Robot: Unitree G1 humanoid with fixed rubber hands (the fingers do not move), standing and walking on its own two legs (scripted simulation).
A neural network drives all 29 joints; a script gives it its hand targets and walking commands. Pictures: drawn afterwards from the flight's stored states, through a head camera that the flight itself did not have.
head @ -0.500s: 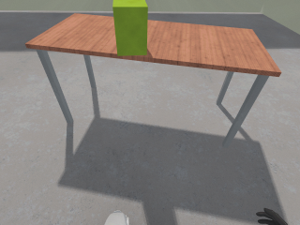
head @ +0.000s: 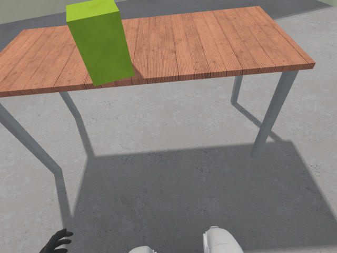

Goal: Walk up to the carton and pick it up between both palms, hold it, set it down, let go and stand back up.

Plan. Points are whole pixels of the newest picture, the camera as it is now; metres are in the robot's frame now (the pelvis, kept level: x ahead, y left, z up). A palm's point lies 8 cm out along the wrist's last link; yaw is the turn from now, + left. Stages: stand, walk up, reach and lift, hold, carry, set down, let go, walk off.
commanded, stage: walk up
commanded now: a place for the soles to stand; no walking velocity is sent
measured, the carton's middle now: (102, 42) +0.80 +0.23 +0.13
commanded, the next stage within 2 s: none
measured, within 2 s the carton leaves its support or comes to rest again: neither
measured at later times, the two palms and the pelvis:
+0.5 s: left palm (6, 218) +0.26 +0.48 -0.09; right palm (235, 202) +0.24 -0.15 -0.06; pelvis +0.17 +0.15 -0.01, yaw -3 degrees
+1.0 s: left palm (19, 156) +0.44 +0.50 -0.05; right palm (210, 159) +0.39 -0.12 -0.08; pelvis +0.30 +0.20 +0.01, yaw -2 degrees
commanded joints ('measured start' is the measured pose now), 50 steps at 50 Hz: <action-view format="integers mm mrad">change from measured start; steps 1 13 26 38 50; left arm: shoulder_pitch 121 -59 -49 186 -205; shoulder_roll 338 345 245 340 229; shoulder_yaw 122 113 109 148 55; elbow -91 -128 -55 -27 -45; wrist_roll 27 29 -8 17 -16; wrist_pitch -40 -29 5 10 28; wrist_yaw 51 36 -14 64 -31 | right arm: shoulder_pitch -34 60 -54 -90 -25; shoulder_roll -197 -210 -245 -283 -252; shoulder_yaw -99 -127 -99 -109 -90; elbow -186 -139 -127 -144 14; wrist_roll -4 15 -10 13 40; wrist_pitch -42 -54 -99 -19 -72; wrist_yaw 1 45 -41 -26 -51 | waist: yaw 90 -65 13 196 -6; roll -229 -137 122 -149 -153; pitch -82 -67 160 -272 -142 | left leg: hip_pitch -375 282 -3 -369 247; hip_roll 39 -35 319 -22 -18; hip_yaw -117 20 -374 -105 -149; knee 67 -461 -1041 141 -707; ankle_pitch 45 223 132 -62 310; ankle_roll -10 13 188 -30 22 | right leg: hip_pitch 299 -297 -267 534 -143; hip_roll -315 -185 -64 -472 -172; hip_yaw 574 176 103 878 23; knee -599 -336 271 -671 -137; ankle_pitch -160 -572 -80 -389 -104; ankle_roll -235 -87 21 -361 -5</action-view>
